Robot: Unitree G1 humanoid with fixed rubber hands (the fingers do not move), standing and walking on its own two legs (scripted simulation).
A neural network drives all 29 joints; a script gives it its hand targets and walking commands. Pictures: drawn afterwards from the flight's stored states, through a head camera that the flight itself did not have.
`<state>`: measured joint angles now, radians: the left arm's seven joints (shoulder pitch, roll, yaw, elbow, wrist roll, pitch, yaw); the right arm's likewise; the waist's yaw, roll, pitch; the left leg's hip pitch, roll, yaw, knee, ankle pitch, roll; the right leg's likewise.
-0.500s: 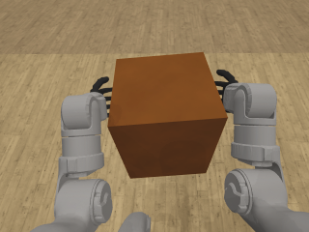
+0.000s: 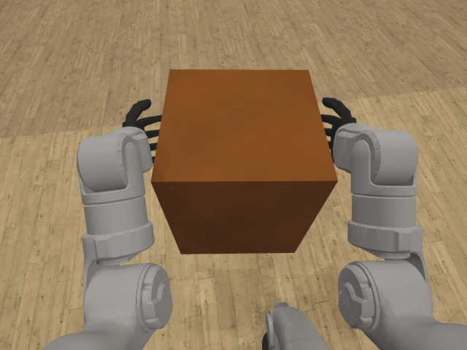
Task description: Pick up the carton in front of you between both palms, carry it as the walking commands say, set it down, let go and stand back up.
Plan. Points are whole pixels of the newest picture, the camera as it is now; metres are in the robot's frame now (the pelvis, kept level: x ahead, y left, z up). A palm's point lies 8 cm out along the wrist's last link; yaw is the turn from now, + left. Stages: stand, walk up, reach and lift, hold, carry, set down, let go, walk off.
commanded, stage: carry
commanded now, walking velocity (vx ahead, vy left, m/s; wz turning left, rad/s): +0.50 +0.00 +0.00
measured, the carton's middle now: (238, 170) +0.39 -0.03 +0.09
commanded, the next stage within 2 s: none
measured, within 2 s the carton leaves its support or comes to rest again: neither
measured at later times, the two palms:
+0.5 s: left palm (121, 23) +0.68 +0.16 +0.20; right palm (271, 7) +0.70 -0.14 +0.20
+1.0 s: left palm out of the picture +0.99 +0.14 +0.23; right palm out of the picture +1.00 -0.16 +0.23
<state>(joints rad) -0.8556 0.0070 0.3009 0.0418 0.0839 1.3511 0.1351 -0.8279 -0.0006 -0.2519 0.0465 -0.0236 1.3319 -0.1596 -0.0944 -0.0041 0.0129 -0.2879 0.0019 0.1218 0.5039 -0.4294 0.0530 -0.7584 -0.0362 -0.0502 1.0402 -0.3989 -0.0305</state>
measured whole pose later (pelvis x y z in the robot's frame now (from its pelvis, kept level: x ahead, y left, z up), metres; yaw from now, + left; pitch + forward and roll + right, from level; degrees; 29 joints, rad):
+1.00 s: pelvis +0.62 -0.03 +0.07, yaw +0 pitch +4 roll -1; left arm -0.86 0.00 0.25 0.23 0.10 1.31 0.13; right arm -0.85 -0.04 -0.29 0.21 -0.05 1.33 -0.13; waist 0.05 0.02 -0.06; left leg -0.40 0.02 0.00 1.18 -0.51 0.03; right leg -0.53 0.02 -0.16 0.71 -0.38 -0.08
